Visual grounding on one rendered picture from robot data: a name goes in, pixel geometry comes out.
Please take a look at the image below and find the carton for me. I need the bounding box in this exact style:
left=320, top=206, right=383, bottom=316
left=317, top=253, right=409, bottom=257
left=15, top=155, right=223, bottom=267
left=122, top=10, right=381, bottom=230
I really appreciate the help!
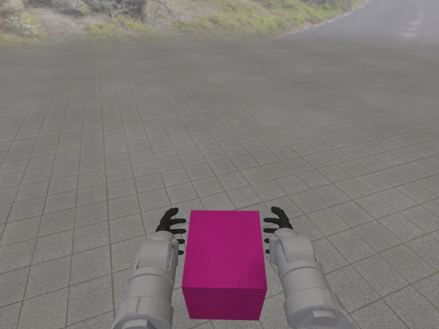
left=182, top=210, right=268, bottom=321

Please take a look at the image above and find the right robot forearm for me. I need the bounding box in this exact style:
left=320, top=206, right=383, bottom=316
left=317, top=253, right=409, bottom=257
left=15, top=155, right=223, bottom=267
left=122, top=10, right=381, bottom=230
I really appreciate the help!
left=269, top=228, right=356, bottom=329

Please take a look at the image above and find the left robot forearm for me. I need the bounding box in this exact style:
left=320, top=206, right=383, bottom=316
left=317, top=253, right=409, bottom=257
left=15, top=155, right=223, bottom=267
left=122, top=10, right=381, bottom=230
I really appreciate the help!
left=111, top=231, right=179, bottom=329

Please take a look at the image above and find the robot left hand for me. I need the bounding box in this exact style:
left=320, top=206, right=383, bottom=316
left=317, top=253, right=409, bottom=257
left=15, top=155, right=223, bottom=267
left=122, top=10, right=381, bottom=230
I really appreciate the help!
left=155, top=208, right=186, bottom=255

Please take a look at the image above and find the robot right hand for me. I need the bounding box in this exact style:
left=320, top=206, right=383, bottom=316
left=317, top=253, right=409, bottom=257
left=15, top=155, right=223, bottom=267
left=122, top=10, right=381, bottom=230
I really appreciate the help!
left=263, top=206, right=293, bottom=254

